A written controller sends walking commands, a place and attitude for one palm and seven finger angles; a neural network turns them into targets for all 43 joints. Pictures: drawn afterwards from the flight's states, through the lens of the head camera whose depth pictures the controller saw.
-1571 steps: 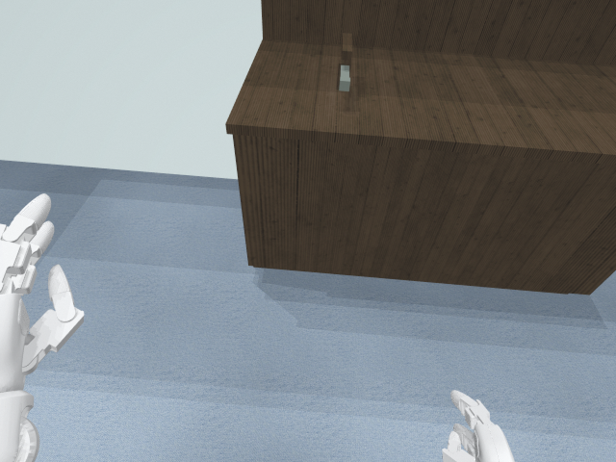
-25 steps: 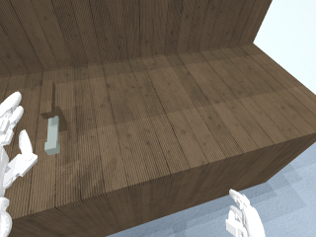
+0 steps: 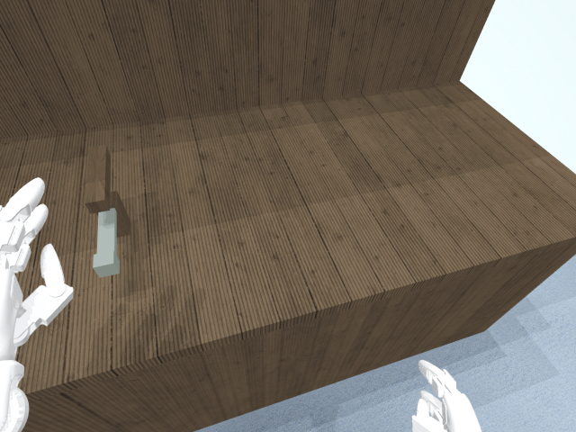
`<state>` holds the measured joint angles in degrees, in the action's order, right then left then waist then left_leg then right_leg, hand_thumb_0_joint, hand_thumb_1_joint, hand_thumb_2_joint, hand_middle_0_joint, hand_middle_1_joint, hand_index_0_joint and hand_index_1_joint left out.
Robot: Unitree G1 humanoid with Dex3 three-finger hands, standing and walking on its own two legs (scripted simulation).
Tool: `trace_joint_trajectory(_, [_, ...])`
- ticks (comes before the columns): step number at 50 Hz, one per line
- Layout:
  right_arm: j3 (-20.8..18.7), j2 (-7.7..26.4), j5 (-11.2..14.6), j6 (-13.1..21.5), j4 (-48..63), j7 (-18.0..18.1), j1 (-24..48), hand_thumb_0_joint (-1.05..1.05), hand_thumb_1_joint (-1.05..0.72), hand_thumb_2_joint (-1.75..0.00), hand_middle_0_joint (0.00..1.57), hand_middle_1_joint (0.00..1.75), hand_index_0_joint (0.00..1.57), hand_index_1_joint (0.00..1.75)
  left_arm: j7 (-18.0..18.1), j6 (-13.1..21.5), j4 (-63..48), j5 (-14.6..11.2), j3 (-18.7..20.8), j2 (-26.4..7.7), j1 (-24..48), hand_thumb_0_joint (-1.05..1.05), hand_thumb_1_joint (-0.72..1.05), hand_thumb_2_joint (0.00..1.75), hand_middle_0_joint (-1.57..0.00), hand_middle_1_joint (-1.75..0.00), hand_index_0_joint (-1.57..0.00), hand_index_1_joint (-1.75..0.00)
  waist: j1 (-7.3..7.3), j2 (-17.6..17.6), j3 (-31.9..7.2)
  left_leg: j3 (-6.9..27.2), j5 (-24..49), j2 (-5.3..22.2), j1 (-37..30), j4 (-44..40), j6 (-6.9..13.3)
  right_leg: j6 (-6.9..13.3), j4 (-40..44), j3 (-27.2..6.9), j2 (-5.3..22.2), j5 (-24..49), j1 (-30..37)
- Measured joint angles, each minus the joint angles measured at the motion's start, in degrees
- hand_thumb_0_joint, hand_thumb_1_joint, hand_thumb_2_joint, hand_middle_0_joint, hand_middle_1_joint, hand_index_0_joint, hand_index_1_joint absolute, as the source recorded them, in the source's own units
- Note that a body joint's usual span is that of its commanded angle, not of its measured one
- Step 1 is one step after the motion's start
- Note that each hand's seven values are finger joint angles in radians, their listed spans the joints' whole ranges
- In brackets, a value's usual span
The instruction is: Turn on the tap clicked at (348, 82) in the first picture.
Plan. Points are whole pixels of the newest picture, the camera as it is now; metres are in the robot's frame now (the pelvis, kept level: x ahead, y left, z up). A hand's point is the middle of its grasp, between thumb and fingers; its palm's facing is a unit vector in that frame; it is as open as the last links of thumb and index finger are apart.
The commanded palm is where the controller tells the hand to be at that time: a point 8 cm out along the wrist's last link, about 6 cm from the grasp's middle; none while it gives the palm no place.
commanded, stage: come to a stop and stand still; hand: left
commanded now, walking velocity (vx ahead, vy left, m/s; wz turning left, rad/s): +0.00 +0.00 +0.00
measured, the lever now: (106, 264) +0.33 +0.30 +0.02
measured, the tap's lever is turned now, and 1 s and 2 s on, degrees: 0 0 0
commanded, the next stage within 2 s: look again from close up in 0.68 s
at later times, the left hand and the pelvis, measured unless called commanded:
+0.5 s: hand (62, 288) +0.22 +0.26 +0.15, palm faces +0.39 -0.83 -0.39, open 7.4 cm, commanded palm +0.16 +0.28 +0.17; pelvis +0.01 -0.01 +0.00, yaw +1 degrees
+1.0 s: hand (62, 285) +0.22 +0.25 +0.16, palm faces +0.38 -0.85 -0.36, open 7.4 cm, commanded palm +0.16 +0.28 +0.17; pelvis +0.00 +0.00 +0.00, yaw +1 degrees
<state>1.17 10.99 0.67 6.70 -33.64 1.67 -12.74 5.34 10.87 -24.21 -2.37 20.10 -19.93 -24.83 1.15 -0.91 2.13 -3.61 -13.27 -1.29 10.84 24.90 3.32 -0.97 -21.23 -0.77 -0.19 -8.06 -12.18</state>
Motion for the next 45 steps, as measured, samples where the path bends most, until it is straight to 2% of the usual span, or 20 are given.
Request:
trace_joint_trajectory(5, [0.0,0.0,-0.1,0.4,-0.4,0.1,0.0,0.02,-0.9,-0.9,0.2,0.3,0.2,0.3,0.0,-0.3,-0.5,0.2,-0.8,0.7,0.6,0.02,0.89,0.9,-0.21,-0.3,-0.2,-0.3,0.07,-0.2,0.5,0.1,-0.1,-0.2,-0.1,0.2,0.1,-0.1,-0.4,0.1,0.2,-0.4,0.1])
trace_joint_trajectory(6, [-0.3,-0.1,-1.0,1.2,0.0,0.2,-0.7,0.02,-0.9,-0.9,0.2,0.3,0.2,0.3,-1.2,-0.4,-0.1,2.9,0.1,-1.4,3.5,0.02,0.89,0.9,-0.21,-0.3,-0.21,-0.3,0.83,-0.4,1.0,0.5,-0.4,0.0,0.8,1.2,0.0,0.0,-1.0,0.5,0.0,-0.5,-0.5])
trace_joint_trajectory(7, [-0.2,-0.3,-1.3,2.1,-0.4,0.2,-0.9,0.02,-0.9,-0.9,0.2,0.3,0.2,0.3,-2.2,1.5,2.3,3.7,1.6,-4.3,8.0,0.02,0.89,0.9,-0.22,-0.3,-0.21,-0.3,1.61,-1.0,1.3,0.8,-0.5,-0.1,1.9,2.1,-0.1,0.2,-2.0,0.9,0.1,-0.9,-1.5])
trace_joint_trajectory(9, [0.5,-0.7,-1.1,2.6,-1.5,-0.6,0.2,0.02,-0.9,-0.9,0.2,0.3,0.2,0.3,-2.1,3.6,6.4,2.2,5.0,-7.5,13.8,0.02,0.89,0.9,-0.22,-0.31,-0.21,-0.3,2.12,-2.0,2.2,0.7,-0.3,0.0,2.2,2.1,-0.3,0.5,-2.7,0.8,0.1,-1.0,-2.3])
trace_joint_trajectory(10, [0.6,-0.8,-0.8,2.8,-1.3,-1.1,0.6,0.02,-0.9,-0.9,0.2,0.3,0.2,0.3,-1.6,3.7,7.2,1.0,6.4,-7.6,14.7,0.02,0.89,0.9,-0.22,-0.3,-0.21,-0.3,1.89,-2.1,2.5,0.4,-0.2,0.0,2.1,2.0,-0.4,0.5,-3.0,0.4,0.1,-0.9,-2.5])
trace_joint_trajectory(12, [0.2,-0.4,-0.4,3.5,-0.2,-2.1,0.8,0.02,-0.9,-0.9,0.2,0.3,0.2,0.3,-0.7,3.5,6.1,-0.6,6.9,-5.5,13.2,0.02,0.89,0.9,-0.21,-0.3,-0.21,-0.3,0.97,-1.2,2.6,-0.3,-0.4,-0.2,2.1,2.2,-0.2,0.4,-4.2,-0.3,0.2,-1.4,-3.1])
trace_joint_trajectory(13, [-0.1,0.0,-0.3,3.8,0.4,-2.5,0.7,0.02,-0.9,-0.9,0.2,0.3,0.2,0.3,-0.5,3.6,4.8,-0.9,6.0,-4.0,11.3,0.02,0.89,0.9,-0.21,-0.3,-0.2,-0.3,0.49,-0.5,2.4,-0.6,-0.7,-0.4,2.0,2.5,0.0,0.2,-4.7,-0.5,0.4,-1.7,-3.2])
trace_joint_trajectory(15, [-0.5,0.6,0.1,4.1,0.9,-3.1,0.6,0.02,-0.9,-0.9,0.2,0.3,0.2,0.3,-0.7,3.9,1.6,-1.0,2.8,-1.1,6.1,0.02,0.9,0.9,-0.2,-0.3,-0.2,-0.3,-0.28,1.0,2.0,-1.0,-1.4,-0.6,1.9,2.9,0.4,-0.3,-5.5,-1.0,0.6,-2.4,-3.3])
trace_joint_trajectory(17, [-0.7,0.7,0.3,3.8,0.7,-3.0,0.4,0.02,-0.9,-0.9,0.2,0.3,0.2,0.3,-1.4,4.3,-0.6,-0.7,-0.6,0.3,1.2,0.02,0.9,0.9,-0.2,-0.3,-0.2,-0.3,-0.81,1.7,1.5,-1.2,-1.8,-0.8,1.6,3.1,0.5,-0.5,-6.0,-1.1,0.8,-3.1,-3.2])
trace_joint_trajectory(20, [-0.4,-0.1,0.3,3.0,-0.2,-1.9,0.0,0.02,-0.9,-0.9,0.2,0.3,0.2,0.3,-2.4,4.4,-1.0,-0.5,-2.0,-0.8,-2.5,0.01,0.89,0.9,-0.21,-0.3,-0.21,-0.3,-0.72,1.0,1.1,-0.8,-2.0,-0.8,1.0,2.9,0.2,-0.4,-6.0,-0.8,0.8,-3.5,-2.6])
trace_joint_trajectory(24, [0.1,-0.6,0.3,2.5,-0.7,-0.5,-0.6,0.02,-0.9,-0.9,0.2,0.3,0.2,0.3,-1.7,3.8,1.7,-1.0,1.2,-2.8,-0.1,0.01,0.89,0.9,-0.22,-0.31,-0.21,-0.3,0.52,-0.7,1.2,0.3,-1.8,-0.4,0.8,2.6,-0.3,0.2,-5.2,0.3,0.4,-3.4,-1.9])
trace_joint_trajectory(27, [0.1,0.1,0.2,3.1,-1.0,-0.3,-0.1,0.02,-0.9,-0.9,0.2,0.3,0.2,0.3,-0.5,3.2,2.1,-1.3,2.8,-1.6,3.5,0.02,0.89,0.9,-0.22,-0.3,-0.21,-0.3,1.43,-1.1,1.9,0.7,-1.7,-0.1,0.6,2.7,-0.5,0.4,-4.3,0.8,0.2,-3.0,-1.1])
trace_joint_trajectory(29, [-0.1,0.6,0.1,3.7,-1.1,-0.5,0.4,0.02,-0.9,-0.9,0.2,0.3,0.2,0.3,0.1,3.2,1.1,-1.3,2.3,-0.2,5.0,0.02,0.89,0.9,-0.21,-0.3,-0.21,-0.3,1.78,-1.1,2.1,0.8,-1.7,0.0,0.4,2.6,-0.5,0.4,-3.8,0.8,0.1,-2.7,-0.7])
trace_joint_trajectory(32, [-0.3,1.0,0.0,3.9,-0.8,-0.8,1.7,0.02,-0.9,-0.9,0.2,0.3,0.2,0.3,0.3,3.6,-0.7,-0.8,0.3,1.6,5.1,0.02,0.89,0.9,-0.21,-0.3,-0.2,-0.3,1.52,-0.9,1.9,0.5,-1.7,0.1,0.0,2.3,-0.4,0.3,-3.1,0.5,0.0,-2.3,-0.3])
trace_joint_trajectory(35, [-0.4,0.8,-0.1,3.5,0.0,-0.9,2.6,0.02,-0.9,-0.9,0.2,0.3,0.2,0.3,-0.1,3.7,-1.3,-0.3,-1.1,1.4,3.7,0.02,0.89,0.9,-0.21,-0.3,-0.2,-0.3,0.7,-0.8,1.4,0.2,-1.5,0.1,-0.1,1.8,-0.3,0.2,-2.5,0.2,-0.1,-2.0,-0.1])
trace_joint_trajectory(40, [-0.1,-0.1,-0.1,2.3,1.5,-0.6,2.8,0.02,-0.9,-0.9,0.2,0.3,0.2,0.3,-0.8,2.8,-0.3,-0.3,0.0,-1.1,1.4,0.01,0.89,0.9,-0.21,-0.3,-0.21,-0.3,-0.35,-1.2,1.3,0.1,-1.1,0.2,-0.2,1.1,-0.3,0.1,-1.6,0.1,-0.2,-1.3,0.0])
trace_joint_trajectory(45, [0.1,-0.1,-0.1,1.9,1.5,-0.4,1.8,0.01,-0.9,-0.9,0.2,0.3,0.2,0.3,-0.6,2.1,-1.7,-0.6,1.3,-1.6,0.9,0.02,0.89,0.9,-0.21,-0.3,-0.21,-0.3,0.07,-1.3,2.3,0.4,-0.8,0.0,0.0,1.0,-0.1,0.0,-1.1,0.4,0.0,-1.0,0.1])
